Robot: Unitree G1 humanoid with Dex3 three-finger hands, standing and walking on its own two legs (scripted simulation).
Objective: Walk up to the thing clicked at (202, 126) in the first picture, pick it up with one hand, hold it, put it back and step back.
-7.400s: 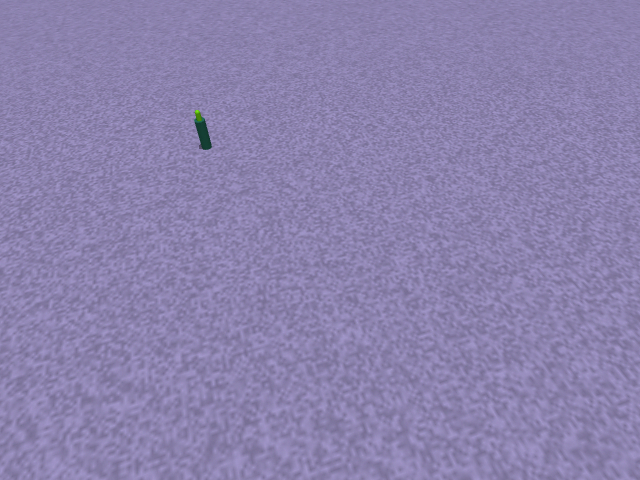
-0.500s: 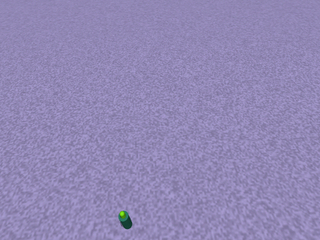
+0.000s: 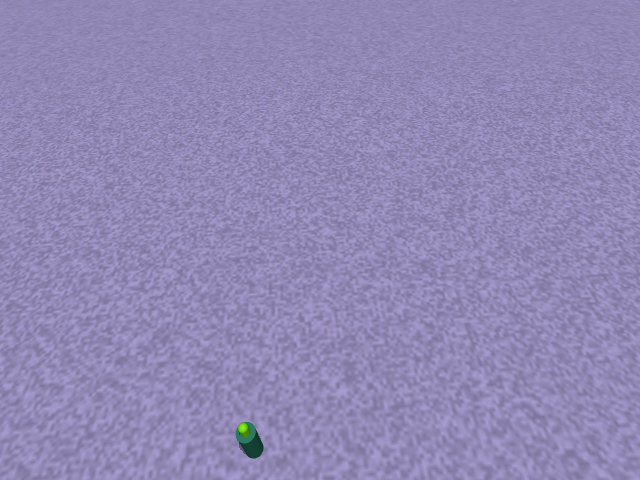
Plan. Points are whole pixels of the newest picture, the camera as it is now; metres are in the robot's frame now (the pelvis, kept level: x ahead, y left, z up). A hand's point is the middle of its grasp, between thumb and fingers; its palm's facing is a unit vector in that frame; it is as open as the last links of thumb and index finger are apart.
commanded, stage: stand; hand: left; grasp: from the side
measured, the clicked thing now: (248, 438) +0.35 +0.22 -0.67
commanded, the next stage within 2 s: go down in 0.80 s
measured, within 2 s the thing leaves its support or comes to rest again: neither
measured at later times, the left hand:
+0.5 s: hand out of the picture +0.07 +0.26 -0.16, palm faces -0.02 -0.94 -0.34, open 7.4 cm
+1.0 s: hand out of the picture +0.10 +0.25 -0.16, palm faces +0.04 -0.94 -0.33, open 7.9 cm
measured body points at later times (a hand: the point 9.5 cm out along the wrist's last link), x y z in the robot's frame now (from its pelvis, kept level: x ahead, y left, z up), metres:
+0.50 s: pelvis +0.00 +0.00 +0.00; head +0.01 +0.00 +0.45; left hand +0.07 +0.30 -0.13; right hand +0.08 -0.30 -0.13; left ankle +0.00 +0.14 -0.75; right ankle -0.01 -0.13 -0.75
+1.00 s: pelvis -0.01 +0.00 +0.00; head +0.03 +0.00 +0.44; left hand +0.10 +0.30 -0.13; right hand +0.09 -0.29 -0.13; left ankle +0.00 +0.14 -0.75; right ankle -0.01 -0.13 -0.75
